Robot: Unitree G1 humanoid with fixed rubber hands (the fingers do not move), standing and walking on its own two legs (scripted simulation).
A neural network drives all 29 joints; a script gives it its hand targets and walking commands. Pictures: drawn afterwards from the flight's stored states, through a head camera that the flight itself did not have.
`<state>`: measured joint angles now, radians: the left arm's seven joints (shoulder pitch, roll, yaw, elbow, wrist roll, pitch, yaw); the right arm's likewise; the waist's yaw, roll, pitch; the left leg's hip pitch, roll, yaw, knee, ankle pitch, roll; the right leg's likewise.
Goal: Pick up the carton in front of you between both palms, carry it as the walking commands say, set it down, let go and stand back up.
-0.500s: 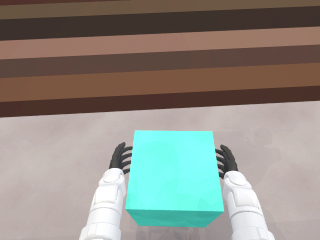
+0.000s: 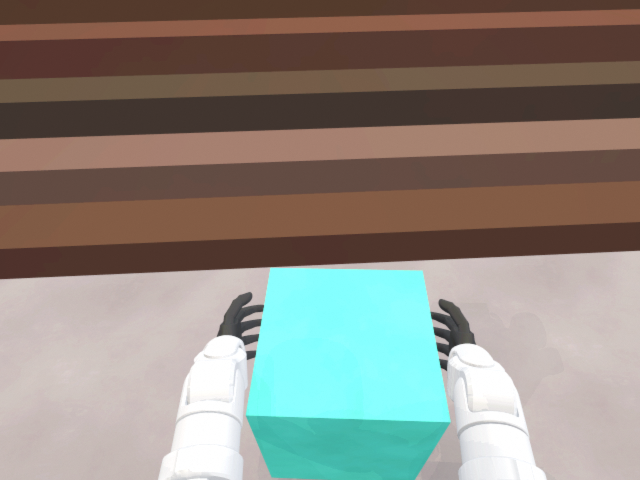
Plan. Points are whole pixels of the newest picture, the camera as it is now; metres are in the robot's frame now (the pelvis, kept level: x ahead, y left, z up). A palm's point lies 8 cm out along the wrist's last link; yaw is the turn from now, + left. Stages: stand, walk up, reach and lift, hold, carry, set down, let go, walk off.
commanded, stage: reach and lift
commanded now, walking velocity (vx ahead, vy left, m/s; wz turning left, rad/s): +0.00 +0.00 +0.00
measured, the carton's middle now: (343, 378) +0.29 +0.00 -0.05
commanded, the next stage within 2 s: hold in 0.74 s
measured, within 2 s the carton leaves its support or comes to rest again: neither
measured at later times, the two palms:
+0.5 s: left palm (230, 336) +0.30 +0.15 +0.04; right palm (461, 343) +0.30 -0.15 +0.04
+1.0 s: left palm (227, 332) +0.30 +0.15 +0.06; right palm (467, 340) +0.29 -0.15 +0.06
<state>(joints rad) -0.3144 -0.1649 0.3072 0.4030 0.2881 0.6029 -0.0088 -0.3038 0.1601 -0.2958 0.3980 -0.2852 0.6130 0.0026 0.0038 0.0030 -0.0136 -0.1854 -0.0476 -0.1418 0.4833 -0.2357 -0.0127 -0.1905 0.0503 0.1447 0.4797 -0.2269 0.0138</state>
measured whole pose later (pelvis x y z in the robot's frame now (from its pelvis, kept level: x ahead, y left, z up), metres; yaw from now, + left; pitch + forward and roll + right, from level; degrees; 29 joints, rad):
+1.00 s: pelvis +0.01 +0.00 +0.01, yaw +0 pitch -7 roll +0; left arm -0.26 -0.15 0.22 0.23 0.26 0.75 -0.01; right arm -0.25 0.15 -0.21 0.23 -0.26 0.76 0.00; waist 0.00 0.00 0.00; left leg -0.04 -0.04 -0.14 0.36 -0.20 -0.01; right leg -0.04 0.04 0.14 0.36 -0.19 0.01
